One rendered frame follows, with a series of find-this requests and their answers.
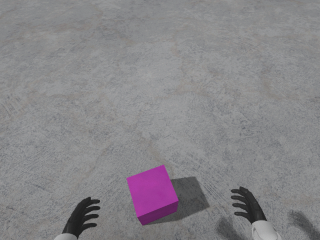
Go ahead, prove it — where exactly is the right robot hand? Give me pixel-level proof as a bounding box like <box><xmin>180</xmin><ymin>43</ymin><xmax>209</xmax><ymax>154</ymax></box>
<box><xmin>231</xmin><ymin>186</ymin><xmax>267</xmax><ymax>224</ymax></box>

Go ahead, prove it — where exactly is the left robot hand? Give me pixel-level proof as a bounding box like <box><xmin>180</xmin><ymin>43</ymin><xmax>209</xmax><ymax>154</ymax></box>
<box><xmin>62</xmin><ymin>197</ymin><xmax>101</xmax><ymax>239</ymax></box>

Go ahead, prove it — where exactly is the right robot forearm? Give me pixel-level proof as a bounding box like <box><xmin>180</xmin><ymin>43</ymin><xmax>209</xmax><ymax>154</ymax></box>
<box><xmin>251</xmin><ymin>220</ymin><xmax>284</xmax><ymax>240</ymax></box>

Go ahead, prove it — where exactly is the carton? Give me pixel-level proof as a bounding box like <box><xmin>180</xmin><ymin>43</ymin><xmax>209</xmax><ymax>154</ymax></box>
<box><xmin>126</xmin><ymin>164</ymin><xmax>179</xmax><ymax>225</ymax></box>

